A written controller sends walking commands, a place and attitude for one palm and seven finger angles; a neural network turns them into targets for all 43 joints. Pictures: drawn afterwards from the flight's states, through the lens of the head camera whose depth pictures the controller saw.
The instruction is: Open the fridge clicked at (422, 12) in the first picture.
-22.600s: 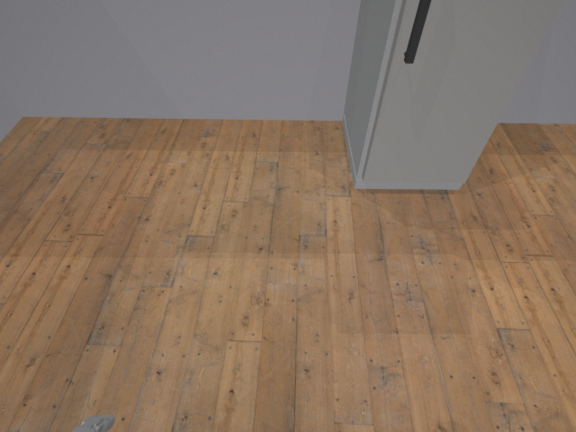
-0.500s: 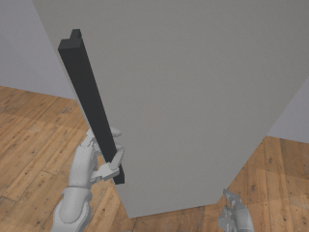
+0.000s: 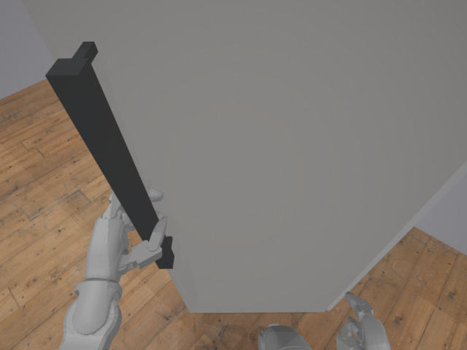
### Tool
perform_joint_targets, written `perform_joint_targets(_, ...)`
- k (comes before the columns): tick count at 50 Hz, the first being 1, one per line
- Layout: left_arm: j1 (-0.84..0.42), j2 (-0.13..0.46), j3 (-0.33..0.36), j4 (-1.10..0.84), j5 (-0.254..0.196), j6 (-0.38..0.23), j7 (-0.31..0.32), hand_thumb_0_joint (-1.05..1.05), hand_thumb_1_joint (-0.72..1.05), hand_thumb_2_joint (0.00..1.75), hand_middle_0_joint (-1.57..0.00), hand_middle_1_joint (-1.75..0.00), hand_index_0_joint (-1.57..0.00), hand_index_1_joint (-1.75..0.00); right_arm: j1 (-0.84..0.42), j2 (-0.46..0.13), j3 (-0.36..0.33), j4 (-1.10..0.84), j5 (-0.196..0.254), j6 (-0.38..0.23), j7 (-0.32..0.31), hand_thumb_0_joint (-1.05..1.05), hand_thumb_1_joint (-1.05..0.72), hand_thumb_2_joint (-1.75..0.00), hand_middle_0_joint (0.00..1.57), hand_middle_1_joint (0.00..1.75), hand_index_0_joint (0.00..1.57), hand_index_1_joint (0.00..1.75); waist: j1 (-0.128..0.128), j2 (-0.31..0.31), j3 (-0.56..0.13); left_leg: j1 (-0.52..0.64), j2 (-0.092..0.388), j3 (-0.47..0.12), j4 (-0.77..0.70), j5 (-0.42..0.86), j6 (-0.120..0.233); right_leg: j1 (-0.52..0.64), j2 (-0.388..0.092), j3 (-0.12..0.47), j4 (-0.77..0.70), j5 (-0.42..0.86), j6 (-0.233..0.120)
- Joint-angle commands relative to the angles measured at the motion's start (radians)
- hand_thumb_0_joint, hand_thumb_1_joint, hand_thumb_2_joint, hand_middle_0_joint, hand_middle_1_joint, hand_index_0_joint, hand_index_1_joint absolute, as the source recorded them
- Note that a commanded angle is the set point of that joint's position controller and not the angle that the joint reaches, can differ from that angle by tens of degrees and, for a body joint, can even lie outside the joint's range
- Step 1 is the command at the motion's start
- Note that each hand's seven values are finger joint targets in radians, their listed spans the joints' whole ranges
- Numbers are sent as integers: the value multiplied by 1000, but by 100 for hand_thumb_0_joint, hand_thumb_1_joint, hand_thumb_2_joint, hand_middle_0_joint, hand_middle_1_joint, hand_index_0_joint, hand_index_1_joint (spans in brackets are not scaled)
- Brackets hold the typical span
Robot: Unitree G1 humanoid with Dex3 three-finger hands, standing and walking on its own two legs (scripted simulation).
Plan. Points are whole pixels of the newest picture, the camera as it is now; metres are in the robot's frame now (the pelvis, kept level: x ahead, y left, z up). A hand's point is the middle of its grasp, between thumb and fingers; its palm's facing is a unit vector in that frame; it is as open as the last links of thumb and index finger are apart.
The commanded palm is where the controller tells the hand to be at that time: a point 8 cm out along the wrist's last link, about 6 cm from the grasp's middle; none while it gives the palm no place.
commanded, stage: walk backward, drawing the door open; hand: left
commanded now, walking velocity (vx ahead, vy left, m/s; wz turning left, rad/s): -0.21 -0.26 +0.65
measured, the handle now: (140, 192) +0.31 +0.14 +0.15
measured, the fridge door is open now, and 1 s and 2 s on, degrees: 40 85 77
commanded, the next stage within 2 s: stop walking and hold the door back in 0.66 s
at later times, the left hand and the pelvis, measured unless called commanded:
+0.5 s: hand out of the picture +0.07 +0.04 +0.10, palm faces +0.55 -0.80 -0.25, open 6.6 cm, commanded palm +0.02 +0.07 +0.10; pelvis -0.07 -0.21 +0.00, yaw +24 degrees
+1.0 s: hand out of the picture -0.03 -0.06 +0.10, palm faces +0.84 -0.39 -0.38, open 6.3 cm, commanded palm -0.06 -0.02 +0.10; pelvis -0.05 -0.41 +0.01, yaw +45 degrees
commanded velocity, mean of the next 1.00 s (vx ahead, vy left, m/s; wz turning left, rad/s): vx -0.11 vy -0.10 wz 0.55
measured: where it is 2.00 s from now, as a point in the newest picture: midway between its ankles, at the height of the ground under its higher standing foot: outside the picture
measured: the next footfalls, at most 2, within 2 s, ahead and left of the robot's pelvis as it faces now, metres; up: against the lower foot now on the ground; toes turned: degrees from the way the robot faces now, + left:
right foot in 0.12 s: +0.07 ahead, -0.19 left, +0.00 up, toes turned +5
left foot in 0.46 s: -0.12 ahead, -0.10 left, +0.00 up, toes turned +30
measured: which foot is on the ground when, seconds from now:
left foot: down 0.00-0.14, up 0.16-0.44, down 0.46-0.76, up 0.78-1.00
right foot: up 0.00-0.10, down 0.12-0.44, up 0.46-0.72, down 0.74-1.00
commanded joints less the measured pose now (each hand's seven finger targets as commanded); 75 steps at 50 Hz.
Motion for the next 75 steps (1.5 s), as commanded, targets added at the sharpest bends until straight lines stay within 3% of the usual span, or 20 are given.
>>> perform_joint_targets(1, -42, 31, 48, -274, -2, -81, 11, 0, 90, 90, -45, -140, -45, -140, -105, -146, -43, -146, 27, -54, 6, 0, -90, -90, 20, 30, 20, 30, 50, 202, -165, -118, 214, -165, -243, 22, 154, 294, -37, 30, -257, 77, 8)
perform_joint_targets(5, -52, 106, 125, -281, -2, -73, 28, 0, 90, 90, -45, -140, -45, -140, -105, -114, -35, -146, 52, -59, 8, 0, -90, -90, 20, 30, 20, 30, 48, 143, -172, -230, 28, -35, -91, -332, 78, 453, -13, -65, -644, 73, -10)
perform_joint_targets(8, -57, 208, 233, -283, 0, -66, 38, 0, 90, 90, -45, -140, -45, -140, -116, -71, -52, -122, 47, -59, 1, 0, -90, -90, 20, 30, 20, 30, 74, -343, -246, -227, -83, 60, 860, -357, 17, 161, -441, 378, -895, -81, -224)
perform_joint_targets(12, -56, 159, 208, -252, -8, -103, 7, 0, 90, 90, -45, -140, -45, -140, -135, -58, -29, -135, 28, -49, -17, 0, -90, -90, 20, 30, 20, 30, 64, -171, -169, -231, -22, 141, 777, -265, -3, 294, -323, 39, -768, 237, -211)
perform_joint_targets(20, -14, 162, 205, -354, -15, -81, 29, 0, 90, 90, -45, -140, -45, -140, 14, -87, -19, -175, 31, -62, -31, 0, -90, -90, 20, 30, 20, 30, 43, -82, -253, 106, -33, 266, -98, -225, 61, 373, -258, -78, -748, 341, -69)
perform_joint_targets(21, -15, 142, 176, -369, -18, -90, 27, 0, 90, 90, -45, -140, -45, -140, 49, -88, -15, -182, 33, -62, -30, 0, -90, -90, 20, 30, 20, 30, 0, 46, -263, 271, 0, 220, -305, -60, 84, 258, -190, -119, -561, 315, 20)
perform_joint_targets(23, 4, 171, 195, -371, 17, -135, 34, 0, 90, 90, -45, -140, -45, -140, 2, -164, -33, -241, 3, -62, -14, 0, -90, -90, 20, 30, 20, 30, 45, 331, -193, 370, 519, -503, -366, 435, 308, -144, -103, -4, 66, -96, 85)
perform_joint_targets(24, 71, 163, 204, -300, 43, -140, 26, 0, 90, 90, -45, -140, -45, -140, -29, -151, -44, -207, 4, -59, -5, 0, -90, -90, 20, 30, 20, 30, 43, 190, -164, 339, 522, -459, -313, 580, 314, -186, -87, 65, 135, -66, 32)
perform_joint_targets(29, 38, 104, 167, -290, 12, -117, 16, 0, 90, 90, -45, -140, -45, -140, -19, -169, -55, -146, 33, -91, 15, 0, -90, -90, 20, 30, 20, 30, 48, 225, -77, 89, 226, -48, -229, 302, 145, 72, -55, -8, -92, 80, 31)
perform_joint_targets(35, 91, 213, 303, -300, -14, -134, 43, 0, 90, 90, -45, -140, -45, -140, -61, -154, -50, -140, 43, -111, 23, 0, -90, -90, 20, 30, 20, 30, 54, 255, -105, -110, 120, -90, -172, -141, 117, 418, 9, -93, -590, 116, 47)
perform_joint_targets(38, 74, 366, 431, -358, -13, -124, 61, 0, 90, 90, -45, -140, -45, -140, -128, -67, -34, -150, 49, -93, 29, 0, -90, -90, 20, 30, 20, 30, 77, -277, -163, -251, -93, 90, 576, -382, 16, 321, -406, 284, -809, 329, -144)
perform_joint_targets(40, -59, 327, 394, -193, -21, -96, 64, 0, 90, 90, -45, -140, -45, -140, -97, -110, -54, -113, 45, -92, 14, 0, -90, -90, 20, 30, 20, 30, 70, -243, -248, -272, -78, -39, 852, -330, 23, 339, -455, 459, -825, 195, -129)
perform_joint_targets(44, -326, 354, 415, 160, -48, -123, 87, 0, 90, 90, -45, -140, -45, -140, -88, -149, -30, -73, 59, -48, -15, 0, -90, -90, 20, 30, 20, 30, 48, -162, -227, -243, -65, -3, 759, -111, 0, 420, -358, 157, -744, 416, -75)
perform_joint_targets(49, -580, 367, 365, 311, -64, -156, 76, 0, 90, 90, -45, -140, -45, -140, -94, -207, -40, -76, 61, -13, 6, 0, -90, -90, 20, 30, 20, 30, 76, -201, -170, -198, -86, 51, 470, -91, 31, 427, -376, 220, -901, 87, 10)
perform_joint_targets(57, -865, 479, 419, 444, -32, -194, 84, 0, 90, 90, -45, -140, -45, -140, -55, -211, -36, -87, 59, 12, 25, 0, -90, -90, 20, 30, 20, 30, 87, -149, -294, -24, -105, 170, 97, -200, 75, 486, -376, 215, -1006, -172, -46)
perform_joint_targets(62, -1072, 532, 403, 542, -16, -202, 72, 0, 90, 90, -45, -140, -45, -140, 23, -230, -44, -59, 68, 15, 27, 0, -90, -90, 20, 30, 20, 30, 31, -92, -356, 260, -124, 222, -192, -199, 125, 375, -280, 120, -930, -155, -18)
perform_joint_targets(63, -1109, 528, 385, 565, -13, -209, 59, 0, 90, 90, -45, -140, -45, -140, 49, -235, -44, -55, 66, 13, 24, 0, -90, -90, 20, 30, 20, 30, 7, 18, -339, 379, -89, 194, -285, -206, 157, 265, -200, 45, -800, -119, 21)
perform_joint_targets(65, -1247, 504, 372, 590, -31, -208, 51, 0, 90, 90, -45, -140, -45, -140, -17, -266, -43, -106, 57, -16, 20, 0, -90, -90, 20, 30, 20, 30, 21, 448, -232, 237, 347, -360, -469, -447, 319, 39, -12, -66, -6, -90, 12)
perform_joint_targets(68, -1257, 601, 420, 838, 24, -188, 39, 0, 90, 90, -45, -140, -45, -140, -1, -249, -45, -22, 89, 7, 15, 0, -90, -90, 20, 30, 20, 30, 65, 106, -181, 205, 273, -216, -343, -318, 310, -154, -84, 66, 190, 45, -34)
perform_joint_targets(75, -1457, 533, 308, 996, -4, -173, -20, 0, 90, 90, -45, -140, -45, -140, 98, -271, -24, 31, 95, -10, -37, 0, -90, -90, 20, 30, 20, 30, 59, 179, -231, 168, 194, -25, -228, -37, 234, 160, -47, -83, -304, 56, -13)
